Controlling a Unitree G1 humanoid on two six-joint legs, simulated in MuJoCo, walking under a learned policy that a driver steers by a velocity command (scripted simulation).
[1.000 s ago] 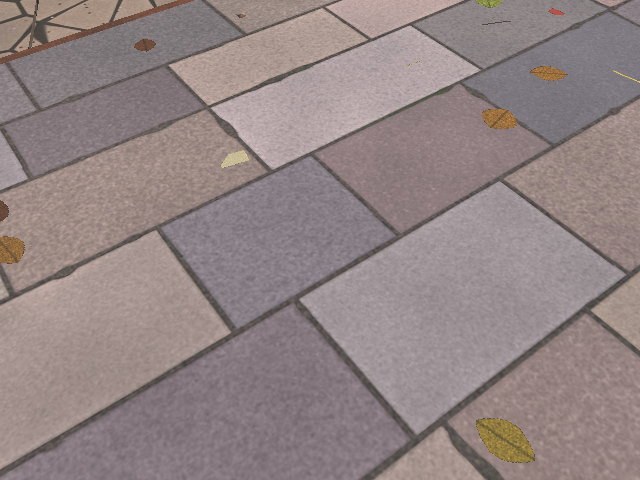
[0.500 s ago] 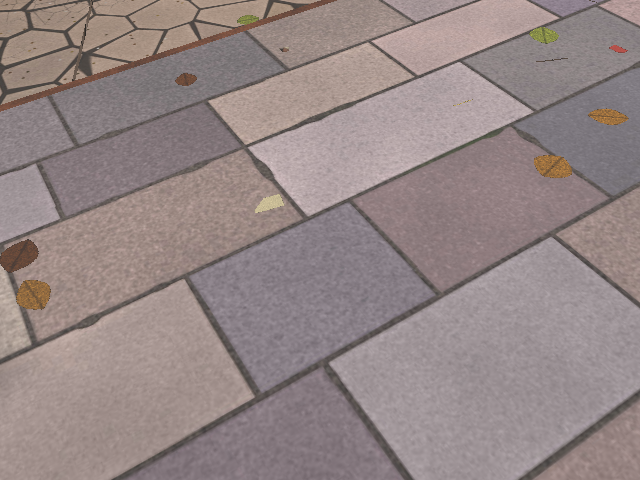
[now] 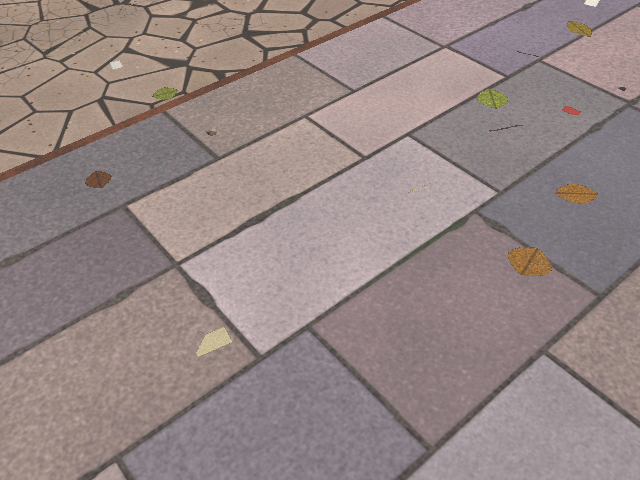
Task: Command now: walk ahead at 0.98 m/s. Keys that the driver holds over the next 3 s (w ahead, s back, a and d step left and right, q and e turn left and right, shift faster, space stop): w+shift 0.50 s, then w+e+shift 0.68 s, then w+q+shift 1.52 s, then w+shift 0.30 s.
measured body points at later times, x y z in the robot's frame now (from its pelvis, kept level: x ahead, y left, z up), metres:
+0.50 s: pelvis +0.46 -0.05 +0.00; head +0.46 -0.05 +0.45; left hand +0.40 +0.19 -0.14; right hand +0.66 -0.29 -0.08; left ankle +0.63 +0.13 -0.65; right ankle +0.40 -0.13 -0.74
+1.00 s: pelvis +0.91 -0.02 -0.01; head +0.90 -0.04 +0.44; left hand +1.17 +0.17 -0.08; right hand +0.80 -0.29 -0.14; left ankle +0.87 +0.11 -0.74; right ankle +0.99 -0.20 -0.64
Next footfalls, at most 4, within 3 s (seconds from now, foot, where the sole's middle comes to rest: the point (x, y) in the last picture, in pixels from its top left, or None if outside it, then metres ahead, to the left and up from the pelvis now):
0.20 right None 0.44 -0.13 -0.78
0.70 left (269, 339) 0.91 0.11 -0.78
1.20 right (393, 239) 1.23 -0.25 -0.78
1.70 left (401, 140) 1.68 -0.34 -0.78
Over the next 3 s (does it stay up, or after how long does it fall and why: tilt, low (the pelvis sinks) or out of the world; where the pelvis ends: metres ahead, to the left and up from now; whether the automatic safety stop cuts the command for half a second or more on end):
stays up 2.57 -0.21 -0.06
